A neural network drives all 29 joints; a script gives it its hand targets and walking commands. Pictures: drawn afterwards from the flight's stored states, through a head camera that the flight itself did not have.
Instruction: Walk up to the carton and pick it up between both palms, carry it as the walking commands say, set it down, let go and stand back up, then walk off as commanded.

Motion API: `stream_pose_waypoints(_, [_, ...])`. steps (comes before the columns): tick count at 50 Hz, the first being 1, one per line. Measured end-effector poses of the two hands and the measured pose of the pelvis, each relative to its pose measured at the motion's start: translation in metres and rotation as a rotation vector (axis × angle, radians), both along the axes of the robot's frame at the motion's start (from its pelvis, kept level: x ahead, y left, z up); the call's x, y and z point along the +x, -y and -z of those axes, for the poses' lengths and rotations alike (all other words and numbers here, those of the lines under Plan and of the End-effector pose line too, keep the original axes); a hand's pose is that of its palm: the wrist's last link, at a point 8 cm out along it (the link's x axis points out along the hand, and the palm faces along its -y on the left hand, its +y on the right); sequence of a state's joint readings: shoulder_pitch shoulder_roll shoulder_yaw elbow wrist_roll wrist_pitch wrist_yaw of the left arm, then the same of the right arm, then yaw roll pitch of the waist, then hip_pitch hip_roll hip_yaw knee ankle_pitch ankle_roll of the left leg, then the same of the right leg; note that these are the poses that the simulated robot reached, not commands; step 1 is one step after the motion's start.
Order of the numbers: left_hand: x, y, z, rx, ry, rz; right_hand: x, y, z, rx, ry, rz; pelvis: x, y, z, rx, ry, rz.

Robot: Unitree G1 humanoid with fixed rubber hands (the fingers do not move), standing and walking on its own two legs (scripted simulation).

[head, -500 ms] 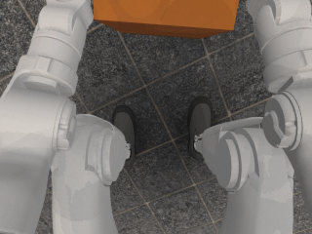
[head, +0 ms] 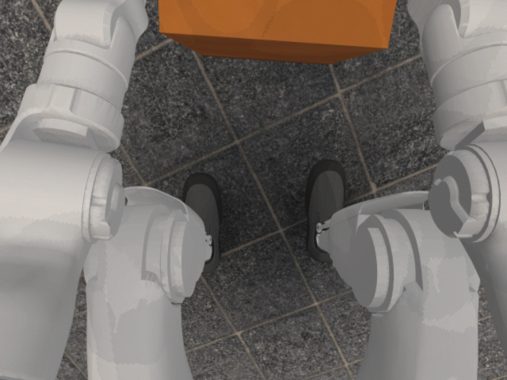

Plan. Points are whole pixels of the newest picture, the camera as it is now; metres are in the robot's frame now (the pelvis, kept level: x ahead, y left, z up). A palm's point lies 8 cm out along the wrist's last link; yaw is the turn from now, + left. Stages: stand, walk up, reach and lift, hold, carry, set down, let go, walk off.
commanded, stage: reach and lift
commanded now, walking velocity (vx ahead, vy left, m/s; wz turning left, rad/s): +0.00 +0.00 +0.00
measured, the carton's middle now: out of the picture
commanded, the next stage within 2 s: none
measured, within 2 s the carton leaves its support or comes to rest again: leaves its support in 0.16 s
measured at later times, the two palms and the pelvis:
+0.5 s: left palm out of the picture +0.56 +0.15 -0.14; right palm out of the picture +0.57 -0.15 -0.12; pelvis -0.01 +0.00 +0.00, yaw +0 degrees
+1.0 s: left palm out of the picture +0.55 +0.15 -0.08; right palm out of the picture +0.56 -0.15 -0.07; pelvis -0.02 +0.00 +0.01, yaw +1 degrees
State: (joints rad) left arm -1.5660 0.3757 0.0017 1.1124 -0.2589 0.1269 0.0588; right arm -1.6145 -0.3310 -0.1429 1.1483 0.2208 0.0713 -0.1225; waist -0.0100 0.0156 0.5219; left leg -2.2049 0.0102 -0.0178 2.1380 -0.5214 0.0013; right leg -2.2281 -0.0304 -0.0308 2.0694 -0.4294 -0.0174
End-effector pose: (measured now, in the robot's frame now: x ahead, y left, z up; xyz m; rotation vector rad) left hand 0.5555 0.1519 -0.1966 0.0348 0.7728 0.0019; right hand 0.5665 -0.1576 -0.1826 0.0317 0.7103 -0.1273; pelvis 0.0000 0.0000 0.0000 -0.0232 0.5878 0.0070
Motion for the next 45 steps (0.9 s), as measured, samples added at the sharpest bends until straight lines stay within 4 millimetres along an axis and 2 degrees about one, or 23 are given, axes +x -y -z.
stream_pose_waypoints(8, [0.003, 0.006, -0.008, 0.051, -0.007, 0.014, 0.004, 0.001, -0.008, -0.022, 0.002, 0.026, -0.001, 0.001, 0.0, 0.003, 0.01, -0.002])
stream_pose_waypoints(23, [0.006, 0.005, -0.052, 0.073, 0.017, -0.015, 0.006, -0.004, -0.054, -0.032, 0.05, 0.039, -0.007, 0.001, -0.003, 0.004, 0.084, -0.004])
stream_pose_waypoints(33, [0.007, 0.005, -0.068, 0.077, 0.02, -0.015, 0.005, -0.004, -0.067, -0.02, 0.053, 0.05, -0.009, 0.001, -0.005, 0.004, 0.106, -0.006])
stream_pose_waypoints(45, [0.003, 0.006, -0.099, 0.065, 0.049, -0.032, 0.002, -0.003, -0.099, 0.013, 0.084, 0.076, -0.014, 0.0, -0.007, 0.003, 0.159, -0.008])
